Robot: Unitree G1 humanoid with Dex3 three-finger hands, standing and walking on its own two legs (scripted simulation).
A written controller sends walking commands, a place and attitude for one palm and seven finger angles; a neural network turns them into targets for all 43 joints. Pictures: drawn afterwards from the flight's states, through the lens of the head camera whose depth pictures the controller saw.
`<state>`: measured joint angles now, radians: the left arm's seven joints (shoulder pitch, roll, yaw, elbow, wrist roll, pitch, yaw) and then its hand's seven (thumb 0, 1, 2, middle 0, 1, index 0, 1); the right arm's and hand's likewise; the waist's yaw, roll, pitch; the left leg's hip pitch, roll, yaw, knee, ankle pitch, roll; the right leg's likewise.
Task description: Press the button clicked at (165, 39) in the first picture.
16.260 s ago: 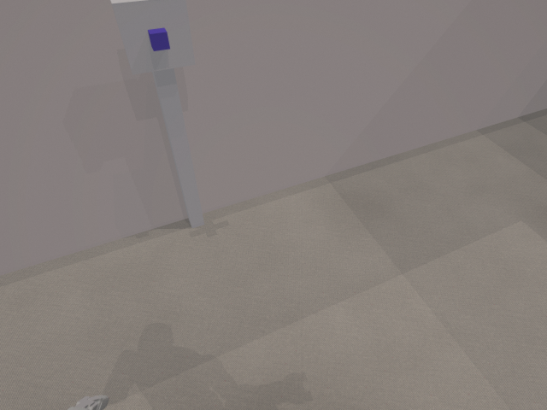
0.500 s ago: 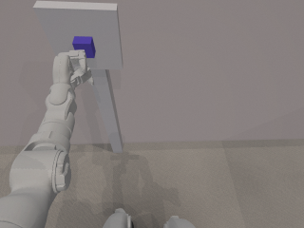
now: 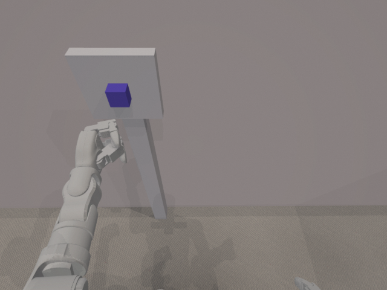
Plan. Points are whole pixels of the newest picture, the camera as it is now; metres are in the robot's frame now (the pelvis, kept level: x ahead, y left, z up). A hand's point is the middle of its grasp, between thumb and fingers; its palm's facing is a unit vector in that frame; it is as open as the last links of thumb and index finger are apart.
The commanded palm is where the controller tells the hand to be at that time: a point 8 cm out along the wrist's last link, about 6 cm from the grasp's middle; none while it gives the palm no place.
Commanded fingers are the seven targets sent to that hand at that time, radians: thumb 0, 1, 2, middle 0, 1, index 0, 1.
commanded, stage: pull the fist back off the button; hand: left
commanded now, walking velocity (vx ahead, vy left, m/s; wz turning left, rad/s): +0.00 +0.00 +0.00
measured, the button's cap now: (119, 94) +0.51 +0.19 +0.13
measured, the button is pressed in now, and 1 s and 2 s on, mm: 0 0 0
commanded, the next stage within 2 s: draw the hand back to the body in 0.12 s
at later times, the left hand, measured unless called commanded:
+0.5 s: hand (106, 160) +0.33 +0.18 +0.11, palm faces +0.05 -1.00 -0.02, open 3.1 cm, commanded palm +0.30 +0.22 +0.12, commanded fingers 0.00 0.90 0.90 -1.30 -1.50 -1.30 -1.50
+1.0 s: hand (56, 205) +0.23 +0.21 +0.14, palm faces +0.25 -0.94 -0.25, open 3.1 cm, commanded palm +0.19 +0.26 +0.17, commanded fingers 0.00 0.90 0.90 -1.30 -1.50 -1.30 -1.50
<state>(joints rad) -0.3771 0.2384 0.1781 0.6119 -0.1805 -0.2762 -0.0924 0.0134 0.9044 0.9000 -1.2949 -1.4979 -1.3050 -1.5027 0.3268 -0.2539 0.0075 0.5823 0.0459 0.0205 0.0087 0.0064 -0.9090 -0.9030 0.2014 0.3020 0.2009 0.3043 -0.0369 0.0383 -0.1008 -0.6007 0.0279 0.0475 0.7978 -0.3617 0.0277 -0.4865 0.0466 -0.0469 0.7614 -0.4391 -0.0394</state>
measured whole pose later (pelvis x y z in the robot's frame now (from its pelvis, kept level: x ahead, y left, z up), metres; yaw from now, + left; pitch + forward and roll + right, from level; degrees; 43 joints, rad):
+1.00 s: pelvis -0.01 +0.01 +0.03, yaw +1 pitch -3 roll -1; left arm 0.24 0.29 0.11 -0.16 -0.09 -0.07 0.06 0.01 0.90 0.90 -1.30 -1.50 -1.31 -1.50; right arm 0.16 -0.23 0.06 0.58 0.02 -0.04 -0.08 0.01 -0.91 -0.90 0.20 0.30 0.20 0.30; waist 0.05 0.06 0.02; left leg -0.21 0.00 0.05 0.46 -0.20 0.04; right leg -0.09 0.03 -0.04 0.42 -0.27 -0.03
